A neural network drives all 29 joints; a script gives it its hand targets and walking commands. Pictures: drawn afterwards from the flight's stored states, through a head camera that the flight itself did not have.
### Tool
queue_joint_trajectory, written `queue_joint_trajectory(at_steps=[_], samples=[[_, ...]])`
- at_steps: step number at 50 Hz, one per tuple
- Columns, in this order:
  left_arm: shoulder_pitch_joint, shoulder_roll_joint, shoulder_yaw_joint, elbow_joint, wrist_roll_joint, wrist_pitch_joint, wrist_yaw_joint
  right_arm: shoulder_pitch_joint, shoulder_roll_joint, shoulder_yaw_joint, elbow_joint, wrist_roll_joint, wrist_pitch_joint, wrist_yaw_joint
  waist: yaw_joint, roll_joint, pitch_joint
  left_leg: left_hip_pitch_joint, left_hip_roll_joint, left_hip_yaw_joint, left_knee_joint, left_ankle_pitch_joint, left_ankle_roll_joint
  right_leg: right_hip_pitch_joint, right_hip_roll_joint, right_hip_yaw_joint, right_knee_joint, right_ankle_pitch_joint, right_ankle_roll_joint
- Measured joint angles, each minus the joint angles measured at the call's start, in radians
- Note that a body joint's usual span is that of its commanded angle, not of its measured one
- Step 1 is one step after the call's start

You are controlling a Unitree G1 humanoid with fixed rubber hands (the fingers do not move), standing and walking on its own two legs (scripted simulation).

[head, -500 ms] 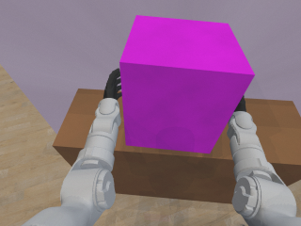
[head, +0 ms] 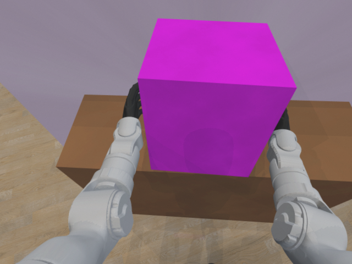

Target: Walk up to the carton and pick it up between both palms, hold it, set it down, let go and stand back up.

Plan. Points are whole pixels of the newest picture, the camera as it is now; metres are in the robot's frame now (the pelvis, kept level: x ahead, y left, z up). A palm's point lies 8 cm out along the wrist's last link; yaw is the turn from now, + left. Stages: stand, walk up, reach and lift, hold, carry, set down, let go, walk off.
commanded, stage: set down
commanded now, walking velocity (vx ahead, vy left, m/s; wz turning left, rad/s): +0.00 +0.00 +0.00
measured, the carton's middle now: (205, 101) +0.47 -0.05 +0.05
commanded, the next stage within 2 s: none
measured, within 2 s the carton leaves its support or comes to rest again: rests again in 0.48 s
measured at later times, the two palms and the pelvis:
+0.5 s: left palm (130, 106) +0.45 +0.13 +0.06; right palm (280, 114) +0.42 -0.22 +0.05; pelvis -0.02 +0.00 -0.02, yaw -4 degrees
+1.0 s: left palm (113, 98) +0.44 +0.16 +0.10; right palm (302, 105) +0.41 -0.25 +0.10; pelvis -0.05 -0.01 -0.03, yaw -1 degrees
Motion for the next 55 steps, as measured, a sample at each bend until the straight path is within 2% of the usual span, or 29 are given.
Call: queue_joint_trajectory(at_steps=[10,14,17,22,24,27,31,37,42,48,55], samples=[[-0.016,0.018,-0.024,0.096,-0.029,-0.091,0.012,-0.008,-0.018,0.023,0.045,0.008,-0.053,-0.010,0.002,0.010,-0.025,-0.080,0.000,0.007,0.017,0.002,0.001,-0.085,-0.001,0.007,0.021,0.003,-0.001],[-0.023,0.039,-0.074,0.147,-0.074,-0.125,0.024,-0.015,-0.046,0.083,0.080,0.054,-0.068,-0.007,0.013,0.015,-0.056,-0.136,0.003,0.016,0.044,-0.005,0.002,-0.143,0.001,0.016,0.044,0.002,-0.001],[-0.035,0.067,-0.134,0.174,-0.132,-0.136,0.035,-0.037,-0.078,0.178,0.098,0.131,-0.059,-0.007,0.021,0.020,-0.095,-0.200,0.008,0.027,0.086,-0.020,0.004,-0.210,0.004,0.027,0.081,-0.006,0.000],[-0.103,0.121,-0.265,0.163,-0.295,-0.086,0.067,-0.121,-0.157,0.405,0.123,0.382,0.005,-0.041,0.041,0.023,-0.142,-0.293,0.018,0.042,0.166,-0.047,0.007,-0.304,0.011,0.044,0.147,-0.017,0.002],[-0.157,0.141,-0.302,0.178,-0.343,-0.046,0.071,-0.173,-0.189,0.467,0.148,0.454,0.040,-0.049,0.048,0.017,-0.149,-0.315,0.022,0.047,0.193,-0.056,0.008,-0.327,0.014,0.048,0.169,-0.021,0.002],[-0.243,0.166,-0.338,0.218,-0.389,0.002,0.069,-0.255,-0.227,0.511,0.201,0.518,0.086,-0.049,0.051,0.005,-0.147,-0.332,0.025,0.048,0.222,-0.062,0.008,-0.344,0.017,0.050,0.196,-0.026,0.000],[-0.329,0.191,-0.370,0.283,-0.420,0.025,0.060,-0.343,-0.262,0.534,0.275,0.567,0.119,-0.038,0.043,-0.009,-0.139,-0.337,0.026,0.041,0.238,-0.061,0.005,-0.346,0.016,0.044,0.210,-0.025,-0.004],[-0.353,0.233,-0.405,0.313,-0.453,0.039,0.045,-0.382,-0.288,0.544,0.310,0.610,0.142,-0.011,0.021,-0.027,-0.136,-0.339,0.023,0.029,0.234,-0.045,0.000,-0.345,0.013,0.032,0.209,-0.016,-0.009],[-0.326,0.274,-0.437,0.254,-0.491,0.081,0.050,-0.360,-0.307,0.521,0.264,0.615,0.173,0.013,0.012,-0.032,-0.150,-0.368,0.021,0.020,0.235,-0.031,-0.004,-0.371,0.011,0.024,0.211,-0.007,-0.015],[-0.331,0.297,-0.437,0.192,-0.503,0.136,0.053,-0.347,-0.315,0.474,0.214,0.582,0.220,0.031,0.009,-0.034,-0.163,-0.410,0.018,0.012,0.238,-0.016,-0.006,-0.413,0.007,0.016,0.222,0.001,-0.020],[-0.350,0.284,-0.387,0.150,-0.469,0.182,0.049,-0.342,-0.284,0.426,0.155,0.529,0.259,0.019,0.007,-0.030,-0.160,-0.414,0.012,0.008,0.217,0.006,-0.008,-0.421,0.002,0.011,0.215,0.012,-0.024]])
